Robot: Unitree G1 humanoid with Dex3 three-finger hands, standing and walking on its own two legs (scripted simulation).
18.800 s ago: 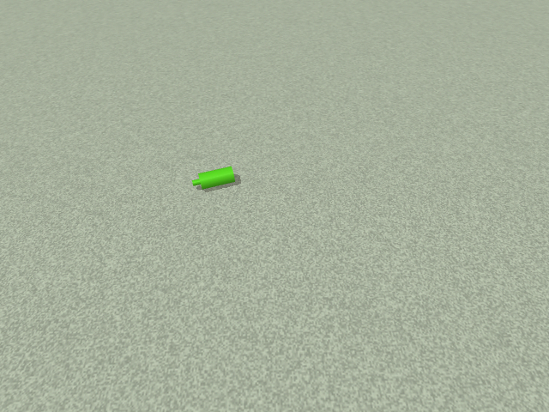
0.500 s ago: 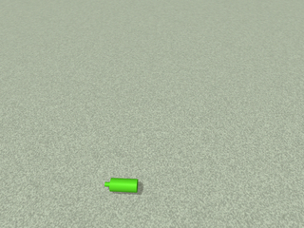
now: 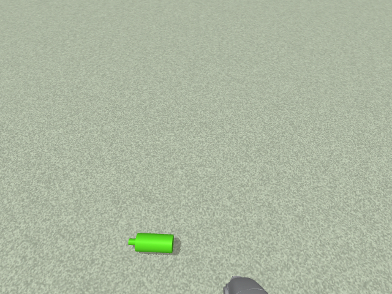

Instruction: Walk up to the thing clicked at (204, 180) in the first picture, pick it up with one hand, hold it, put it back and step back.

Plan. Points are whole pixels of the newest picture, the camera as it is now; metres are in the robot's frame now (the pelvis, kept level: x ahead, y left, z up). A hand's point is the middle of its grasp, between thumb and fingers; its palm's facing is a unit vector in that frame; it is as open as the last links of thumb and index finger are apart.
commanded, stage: walk up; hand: left
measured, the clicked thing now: (150, 242) +0.41 +0.22 -0.73
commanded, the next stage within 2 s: none
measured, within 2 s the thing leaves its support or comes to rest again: neither
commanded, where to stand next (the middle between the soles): +0.01 -0.02 m, yaw -2 degrees
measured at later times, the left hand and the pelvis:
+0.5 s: hand out of the picture +0.09 +0.28 -0.18, palm faces +0.03 -0.93 -0.38, open 7.3 cm; pelvis -0.07 +0.01 -0.04, yaw +3 degrees
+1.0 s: hand out of the picture -0.04 +0.25 -0.13, palm faces -0.02 -0.88 -0.47, open 7.3 cm; pelvis -0.06 -0.04 -0.01, yaw +0 degrees
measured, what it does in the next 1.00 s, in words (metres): steps on the spot: right foot, then left foot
